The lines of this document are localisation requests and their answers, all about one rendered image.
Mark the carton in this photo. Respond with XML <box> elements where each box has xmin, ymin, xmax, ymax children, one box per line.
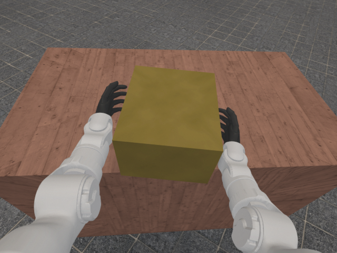
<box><xmin>112</xmin><ymin>65</ymin><xmax>223</xmax><ymax>183</ymax></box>

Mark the pedestal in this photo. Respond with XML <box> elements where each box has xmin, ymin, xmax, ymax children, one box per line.
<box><xmin>0</xmin><ymin>47</ymin><xmax>337</xmax><ymax>237</ymax></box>

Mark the robot left upper arm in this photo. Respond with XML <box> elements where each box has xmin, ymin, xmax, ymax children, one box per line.
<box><xmin>0</xmin><ymin>174</ymin><xmax>101</xmax><ymax>253</ymax></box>

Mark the left robot forearm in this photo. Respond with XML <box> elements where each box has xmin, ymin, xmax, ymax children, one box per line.
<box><xmin>34</xmin><ymin>113</ymin><xmax>113</xmax><ymax>217</ymax></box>

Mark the robot right upper arm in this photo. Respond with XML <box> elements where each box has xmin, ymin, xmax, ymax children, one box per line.
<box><xmin>231</xmin><ymin>206</ymin><xmax>321</xmax><ymax>253</ymax></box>

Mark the robot right hand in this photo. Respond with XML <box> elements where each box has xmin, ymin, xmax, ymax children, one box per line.
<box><xmin>219</xmin><ymin>107</ymin><xmax>240</xmax><ymax>144</ymax></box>

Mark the robot left hand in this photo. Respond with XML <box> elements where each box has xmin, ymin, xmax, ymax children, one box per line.
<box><xmin>95</xmin><ymin>81</ymin><xmax>127</xmax><ymax>116</ymax></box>

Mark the right robot forearm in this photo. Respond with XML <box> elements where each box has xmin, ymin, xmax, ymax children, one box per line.
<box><xmin>218</xmin><ymin>141</ymin><xmax>298</xmax><ymax>237</ymax></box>

